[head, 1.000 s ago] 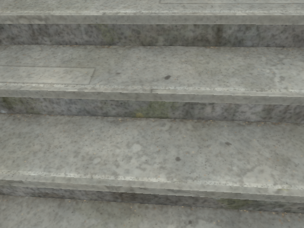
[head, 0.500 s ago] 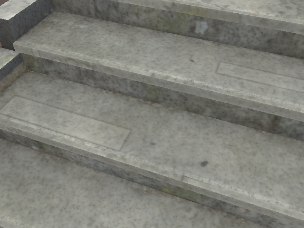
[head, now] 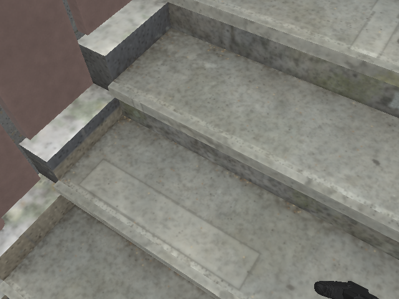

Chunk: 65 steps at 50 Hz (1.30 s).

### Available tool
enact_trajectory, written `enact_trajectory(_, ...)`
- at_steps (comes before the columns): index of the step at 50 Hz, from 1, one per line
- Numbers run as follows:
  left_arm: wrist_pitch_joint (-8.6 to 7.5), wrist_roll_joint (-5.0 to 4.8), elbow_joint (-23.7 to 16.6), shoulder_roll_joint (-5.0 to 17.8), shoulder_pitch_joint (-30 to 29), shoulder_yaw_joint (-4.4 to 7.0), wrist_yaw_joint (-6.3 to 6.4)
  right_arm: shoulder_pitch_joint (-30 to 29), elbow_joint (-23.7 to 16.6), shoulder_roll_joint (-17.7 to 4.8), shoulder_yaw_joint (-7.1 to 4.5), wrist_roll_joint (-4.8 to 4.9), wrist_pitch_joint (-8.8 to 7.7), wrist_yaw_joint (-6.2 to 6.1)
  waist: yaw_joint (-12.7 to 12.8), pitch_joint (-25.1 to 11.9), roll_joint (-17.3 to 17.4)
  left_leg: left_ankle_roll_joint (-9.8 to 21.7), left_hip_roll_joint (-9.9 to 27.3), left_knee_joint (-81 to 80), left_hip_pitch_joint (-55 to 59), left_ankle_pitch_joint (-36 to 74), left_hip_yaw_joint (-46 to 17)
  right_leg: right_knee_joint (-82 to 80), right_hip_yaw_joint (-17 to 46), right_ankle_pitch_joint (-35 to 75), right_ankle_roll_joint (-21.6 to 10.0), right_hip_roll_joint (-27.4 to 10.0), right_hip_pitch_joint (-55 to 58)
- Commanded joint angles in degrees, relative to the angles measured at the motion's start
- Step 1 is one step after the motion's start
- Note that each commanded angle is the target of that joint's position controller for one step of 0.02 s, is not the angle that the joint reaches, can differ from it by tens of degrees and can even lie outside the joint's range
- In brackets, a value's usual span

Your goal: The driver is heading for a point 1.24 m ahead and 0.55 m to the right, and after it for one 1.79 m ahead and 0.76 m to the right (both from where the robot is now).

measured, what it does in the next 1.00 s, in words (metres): climbs, turning right: right foot 0.16 m higher, then left foot 0.16 m higher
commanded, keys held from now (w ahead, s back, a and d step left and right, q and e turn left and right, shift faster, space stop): w+e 1.00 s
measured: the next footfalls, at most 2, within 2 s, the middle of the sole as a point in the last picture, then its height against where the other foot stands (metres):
right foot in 0.46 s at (279, 273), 0.16 m higher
left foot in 0.96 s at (279, 113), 0.16 m higher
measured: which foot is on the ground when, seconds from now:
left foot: down 0.00-0.46, up 0.48-0.94, down 0.96-1.00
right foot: up 0.00-0.44, down 0.46-0.98, up 1.00-1.00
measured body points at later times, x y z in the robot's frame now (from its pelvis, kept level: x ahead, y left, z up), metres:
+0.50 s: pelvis +0.29 -0.06 +0.12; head +0.30 -0.03 +0.57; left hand +0.54 +0.07 +0.03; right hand +0.21 -0.28 -0.01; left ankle +0.14 +0.08 -0.58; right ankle +0.38 -0.12 -0.49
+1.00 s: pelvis +0.60 -0.14 +0.30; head +0.64 -0.17 +0.74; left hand +0.70 +0.09 +0.17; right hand +0.76 -0.41 +0.25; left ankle +0.78 -0.13 -0.33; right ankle +0.40 -0.13 -0.40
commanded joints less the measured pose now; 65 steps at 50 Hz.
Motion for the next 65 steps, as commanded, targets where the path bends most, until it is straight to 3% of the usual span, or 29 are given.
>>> enact_trajectory(1,0.97,2.88,-9.7,-2.8,-1.9,-1.65,1.55,6.9,4.1,-1.7,-1.82,-0.03,-3.56,-0.18,-0.2,-11.3,0.2,5.7,16.4,-37.7,23.1,-0.2,-32.7,17.6,1.3,-2.3,-3.1,-0.6,-19.5)
enact_trajectory(3,3.19,2.25,-11.2,-5.4,-3.7,-3.23,1.56,9.8,8.4,1.3,-0.66,-0.87,-4.82,-0.12,1.5,-6.2,0.5,4.2,16.3,-41.4,18.9,2.6,-25.9,18.0,2.0,-3.2,-4.3,0.4,-23.4)
enact_trajectory(6,5.01,2.27,-10.6,-2.3,-4.1,-2.41,1.55,12.2,10.3,-1.0,-0.71,0.28,-6.76,0.69,1.5,-2.8,-0.7,2.0,16.2,-47.3,20.5,8.5,-16.3,11.1,3.0,-1.2,-4.0,1.9,-29.0)
enact_trajectory(12,6.73,2.69,-17.7,-6.6,-22.0,-4.12,3.62,22.7,16.6,-2.9,-0.14,-0.54,-7.44,1.35,-0.3,1.7,0.9,-0.9,16.8,-49.5,32.9,4.0,-9.4,39.8,-1.3,-10.1,-6.7,6.1,-57.3)
enact_trajectory(15,7.21,2.62,-22.7,-5.4,-30.3,-4.50,2.99,24.7,17.9,-4.0,-0.23,-0.98,-6.25,-1.14,-1.0,2.2,5.3,-2.4,13.4,-55.9,31.8,6.3,-2.7,20.8,-5.4,-7.7,-5.4,3.9,-51.9)
enact_trajectory(16,7.88,2.17,-22.8,-2.9,-30.1,-4.32,2.31,25.4,17.6,-7.0,-0.63,-0.37,-6.24,-2.23,-2.3,1.0,7.0,-0.6,13.3,-60.1,33.8,13.2,-0.3,13.4,-10.9,-11.5,-5.0,3.0,-48.5)
enact_trajectory(18,8.56,1.91,-23.6,-4.6,-32.9,-4.95,1.37,27.7,18.7,-9.0,-0.93,0.82,-5.98,-4.21,-2.8,-0.1,6.4,1.3,14.5,-62.9,43.4,30.2,1.9,2.1,-13.0,-17.7,-7.6,0.2,-44.0)
enact_trajectory(20,8.77,0.60,-18.5,-6.0,-22.5,-5.39,1.69,23.4,15.7,-10.7,-0.88,2.53,-6.08,-5.06,0.9,-6.9,6.1,1.8,14.2,-52.7,42.6,80.0,9.0,-9.8,-20.3,-19.9,-10.6,5.0,-22.3)
enact_trajectory(23,7.60,0.71,-13.0,0.5,-4.4,-2.36,2.43,19.9,11.3,-17.0,-2.49,4.56,-4.86,-2.69,7.2,-18.3,15.8,3.2,18.0,-23.6,47.5,112.4,5.4,-28.6,-17.9,-27.3,-12.3,14.2,-0.1)
enact_trajectory(24,6.59,0.92,-12.8,6.0,-1.7,0.06,1.97,18.4,8.6,-16.0,-2.59,3.87,-4.78,-2.09,8.8,-19.2,14.0,0.3,15.2,-5.6,36.1,88.8,3.3,-39.3,-0.9,-27.8,-14.1,11.2,8.7)
enact_trajectory(25,7.61,1.25,-11.3,14.5,-3.4,2.63,2.19,12.4,1.3,-8.5,-1.76,2.87,-5.39,0.69,5.3,-17.4,-9.3,-5.0,-0.4,21.6,7.2,17.2,-1.3,-62.4,36.7,-34.9,-21.7,-1.1,18.3)
enact_trajectory(26,8.16,1.43,-12.7,14.9,-7.3,3.33,2.19,11.8,-0.7,-6.9,-1.45,-0.34,-5.78,1.99,2.9,-19.3,-5.5,-4.7,-1.8,37.2,0.4,12.6,-16.1,-74.2,52.1,-38.8,-20.3,-4.9,16.8)
enact_trajectory(27,7.29,1.94,-11.8,11.6,-8.8,2.47,1.85,11.9,-3.5,-4.6,-1.11,-1.13,-6.11,2.63,-0.3,-14.5,-2.6,-3.9,-0.6,43.0,-3.3,17.1,-17.1,-75.4,48.0,-41.3,-17.5,-4.8,11.4)
enact_trajectory(30,3.72,3.33,-5.4,3.1,-7.4,0.25,1.62,10.8,-6.1,0.8,1.20,-1.13,-4.55,-0.39,-5.7,-2.9,4.4,-2.9,1.0,50.9,-9.4,17.6,-15.5,-68.3,27.5,-18.4,-13.5,-0.7,-3.0)
enact_trajectory(34,1.82,1.31,-1.2,4.1,-2.1,-0.30,0.98,7.7,-7.7,2.0,2.75,-2.06,-1.53,-1.87,-6.2,-0.6,4.1,-2.6,4.0,48.8,-20.6,12.5,-14.9,-68.0,15.4,-8.4,-11.7,2.1,-0.4)
enact_trajectory(39,0.30,2.50,1.8,8.3,9.5,-0.16,1.41,-11.3,-15.3,5.8,4.86,-2.17,-1.67,-2.27,1.4,-1.0,-4.2,-2.0,3.2,62.2,-44.3,-1.2,-8.7,-73.3,21.3,-1.1,-12.6,-1.6,16.9)
enact_trajectory(41,1.03,1.61,3.4,6.9,12.9,-0.27,2.03,-19.4,-19.7,6.0,5.97,-2.05,-2.00,-1.86,3.3,0.9,-3.7,-1.7,3.3,47.3,-40.2,-3.8,-7.8,-78.2,19.9,-1.6,-11.6,1.0,15.2)
enact_trajectory(44,2.29,0.21,0.6,7.5,10.6,0.10,4.32,-18.1,-19.7,3.4,5.21,-1.49,-0.66,0.18,2.9,-4.3,-3.0,-1.3,3.4,20.9,-14.8,-0.2,-4.5,-88.7,16.2,26.6,-13.3,-2.5,16.1)
enact_trajectory(45,2.89,0.38,-1.4,7.2,4.4,-0.01,4.76,-9.9,-16.4,4.2,5.17,-0.93,-0.36,-0.30,-3.2,-11.3,-4.3,0.3,-1.2,12.7,5.2,2.4,-0.7,-83.7,8.6,57.9,-11.0,0.2,10.3)
enact_trajectory(47,0.82,-0.09,-5.9,15.2,-1.5,3.01,3.50,9.2,-11.7,-3.6,0.92,2.29,-0.14,-2.12,-13.5,-26.4,-9.5,1.6,-2.6,3.7,30.0,5.8,-7.1,-63.1,12.4,90.2,-8.5,-3.4,15.3)
enact_trajectory(48,-1.03,-1.13,-7.1,17.1,-5.5,3.88,1.80,15.7,-9.2,-8.1,-0.92,1.56,-0.41,-2.43,-18.0,-29.9,-5.4,1.7,-2.8,-10.0,37.2,5.5,-9.4,-50.6,11.3,83.5,-7.2,-1.4,16.4)
enact_trajectory(49,-2.95,0.31,-8.3,10.6,-5.9,2.63,0.08,19.2,-6.8,-11.6,-2.50,0.03,-1.08,-2.63,-17.3,-30.4,5.5,4.8,7.5,-19.6,47.1,-0.3,-24.7,-30.4,9.5,38.5,-5.7,5.9,6.0)
enact_trajectory(50,-2.38,0.81,-11.9,6.6,-2.1,2.07,-0.91,14.5,-5.2,-15.6,-4.08,0.09,-0.14,-3.29,-10.6,-33.9,24.3,12.8,21.9,-38.8,48.1,-0.6,-59.5,-4.8,6.9,-5.8,-1.8,15.3,-9.8)
enact_trajectory(51,-1.51,3.54,-13.1,5.3,-2.0,1.96,-1.42,8.5,-6.8,-10.4,-3.80,0.78,0.72,-3.49,-7.1,-29.0,12.7,12.5,21.2,-42.0,42.0,-19.3,-63.8,7.0,7.6,-3.8,-2.6,11.2,-15.3)
enact_trajectory(53,-0.01,5.71,-16.4,0.7,-9.1,0.12,-0.68,6.8,-0.3,-1.0,-1.24,1.30,-0.93,-3.74,-3.7,-11.7,-1.6,10.0,19.8,-40.4,28.0,-23.1,-50.0,21.7,1.8,3.4,-4.4,8.2,-26.0)
enact_trajectory(55,2.82,4.42,-18.0,-4.2,-9.5,-2.20,0.31,10.6,7.8,1.6,-0.58,-1.16,-3.37,-3.47,-0.3,-4.8,-1.1,6.3,18.0,-41.2,20.8,-10.7,-35.0,30.7,3.9,-2.1,-6.5,7.4,-32.2)
enact_trajectory(58,5.40,2.03,-19.0,-5.6,-9.4,-3.46,1.09,12.8,13.0,0.5,-0.95,-0.22,-5.40,-1.26,3.1,-0.6,0.6,1.5,16.5,-45.1,20.9,-0.3,-21.0,28.1,9.2,-7.9,-7.6,4.5,-40.4)
enact_trajectory(60,6.14,2.29,-19.9,-2.3,-14.7,-2.81,1.35,11.3,12.7,-2.3,-0.95,-0.03,-5.92,-0.80,2.4,1.9,-2.2,1.8,14.8,-48.8,18.0,6.3,-13.3,20.2,5.4,-5.2,-6.1,6.2,-39.5)
enact_trajectory(65,5.71,3.09,-27.5,-5.3,-34.2,-4.26,3.55,23.4,18.0,-8.8,-2.32,-0.34,-7.60,-0.71,-3.5,2.6,1.4,3.2,18.0,-57.8,40.4,0.6,-11.8,31.7,1.8,-22.8,-7.4,5.0,-64.0)
Velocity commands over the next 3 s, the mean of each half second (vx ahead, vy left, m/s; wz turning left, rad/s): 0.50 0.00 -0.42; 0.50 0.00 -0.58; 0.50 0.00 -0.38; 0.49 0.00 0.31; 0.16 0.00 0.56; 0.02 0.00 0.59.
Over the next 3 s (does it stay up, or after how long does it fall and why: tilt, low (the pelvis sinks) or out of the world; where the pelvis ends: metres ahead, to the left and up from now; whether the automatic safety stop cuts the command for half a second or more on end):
stays up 1.27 -0.75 0.74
